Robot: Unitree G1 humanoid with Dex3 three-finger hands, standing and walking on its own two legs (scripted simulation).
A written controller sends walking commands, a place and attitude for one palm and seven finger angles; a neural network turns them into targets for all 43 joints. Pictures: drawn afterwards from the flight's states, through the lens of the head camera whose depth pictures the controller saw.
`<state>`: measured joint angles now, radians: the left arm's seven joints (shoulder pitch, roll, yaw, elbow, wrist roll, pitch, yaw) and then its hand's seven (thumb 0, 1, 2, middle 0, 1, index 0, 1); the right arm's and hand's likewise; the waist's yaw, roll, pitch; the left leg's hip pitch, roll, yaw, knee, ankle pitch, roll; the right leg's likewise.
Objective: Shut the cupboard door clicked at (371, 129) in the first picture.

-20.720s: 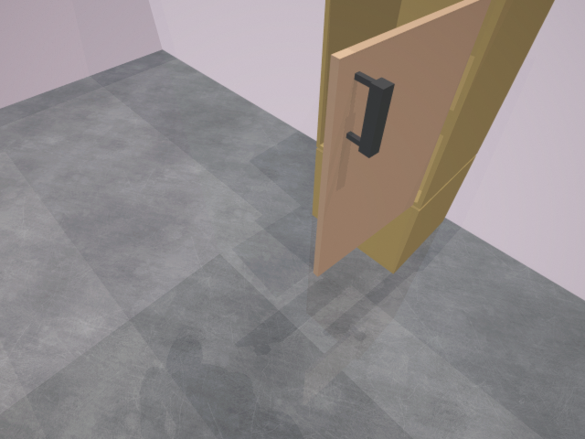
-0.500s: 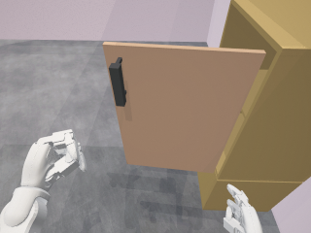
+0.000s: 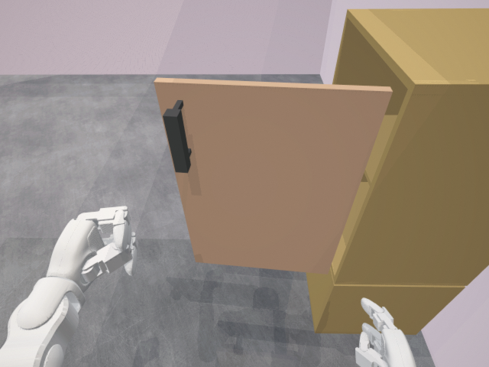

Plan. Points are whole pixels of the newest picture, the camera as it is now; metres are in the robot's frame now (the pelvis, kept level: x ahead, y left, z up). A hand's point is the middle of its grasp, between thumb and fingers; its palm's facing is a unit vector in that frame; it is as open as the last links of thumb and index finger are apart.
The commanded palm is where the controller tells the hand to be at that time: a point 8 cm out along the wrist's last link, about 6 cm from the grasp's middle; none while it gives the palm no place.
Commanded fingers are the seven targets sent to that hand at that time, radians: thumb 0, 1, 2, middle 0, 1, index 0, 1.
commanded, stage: raise the hand and make a fist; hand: left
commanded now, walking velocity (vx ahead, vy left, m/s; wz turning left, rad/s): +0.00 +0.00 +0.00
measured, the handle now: (181, 136) +0.48 +0.18 +0.16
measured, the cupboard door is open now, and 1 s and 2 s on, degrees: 85 85 84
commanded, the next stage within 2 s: bring the fist close to the handle in 0.14 s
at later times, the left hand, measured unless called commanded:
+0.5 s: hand (142, 216) +0.26 +0.17 +0.17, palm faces +0.07 -0.99 -0.08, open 3.1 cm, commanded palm +0.24 +0.22 +0.16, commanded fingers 0.00 0.90 0.90 -1.30 -1.50 -1.30 -1.50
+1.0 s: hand (176, 192) +0.33 +0.15 +0.15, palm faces -0.01 -1.00 -0.03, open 3.1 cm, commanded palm +0.31 +0.20 +0.16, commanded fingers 0.00 0.90 0.90 -1.30 -1.50 -1.30 -1.50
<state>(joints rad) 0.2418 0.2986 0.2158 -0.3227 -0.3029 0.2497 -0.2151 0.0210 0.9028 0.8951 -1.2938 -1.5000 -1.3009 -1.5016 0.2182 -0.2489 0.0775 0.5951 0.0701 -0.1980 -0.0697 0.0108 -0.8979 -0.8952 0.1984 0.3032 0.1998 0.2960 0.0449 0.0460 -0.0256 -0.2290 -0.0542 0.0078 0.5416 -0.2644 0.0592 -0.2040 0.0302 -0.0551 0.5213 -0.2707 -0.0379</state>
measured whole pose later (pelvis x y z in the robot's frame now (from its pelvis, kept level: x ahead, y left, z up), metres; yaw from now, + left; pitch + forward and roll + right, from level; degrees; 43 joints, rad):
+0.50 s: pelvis +0.01 -0.03 +0.00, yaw +0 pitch -3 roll +0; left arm 0.09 0.30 0.25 -0.21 -0.30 0.14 -0.19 0.02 0.90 0.89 -1.30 -1.50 -1.30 -1.50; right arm 0.21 -0.26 0.07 0.63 0.07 -0.22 -0.07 0.01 -0.90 -0.90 0.20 0.30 0.20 0.30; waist 0.05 0.06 -0.03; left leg -0.24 -0.03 -0.01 0.58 -0.29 0.02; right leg -0.21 0.06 -0.07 0.54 -0.30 -0.07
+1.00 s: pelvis +0.02 -0.01 +0.00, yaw +0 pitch -1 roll +0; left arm -0.14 0.25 0.15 -0.01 -0.25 0.21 -0.13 0.02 0.90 0.90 -1.30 -1.50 -1.30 -1.50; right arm 0.19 -0.25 0.07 0.63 0.07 -0.15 -0.07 0.01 -0.90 -0.90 0.20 0.30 0.20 0.30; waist 0.02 0.05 -0.03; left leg -0.24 -0.05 0.01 0.55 -0.29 0.04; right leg -0.22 0.04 -0.05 0.54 -0.31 -0.05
